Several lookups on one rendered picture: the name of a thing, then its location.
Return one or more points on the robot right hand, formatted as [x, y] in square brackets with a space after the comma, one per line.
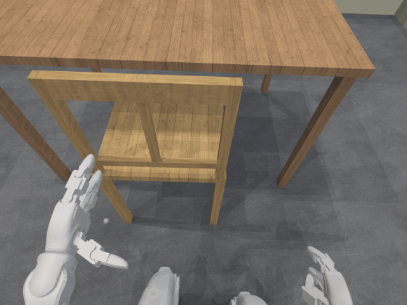
[332, 288]

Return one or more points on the table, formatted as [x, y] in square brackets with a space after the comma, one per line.
[289, 37]

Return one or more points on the left robot thigh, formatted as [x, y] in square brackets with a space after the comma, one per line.
[162, 289]

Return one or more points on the left robot shin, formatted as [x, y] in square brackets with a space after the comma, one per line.
[164, 269]

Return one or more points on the chair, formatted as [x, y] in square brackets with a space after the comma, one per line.
[165, 128]

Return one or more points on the robot left hand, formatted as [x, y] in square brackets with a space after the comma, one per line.
[72, 212]

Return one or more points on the robot left forearm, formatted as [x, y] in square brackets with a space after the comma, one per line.
[52, 281]

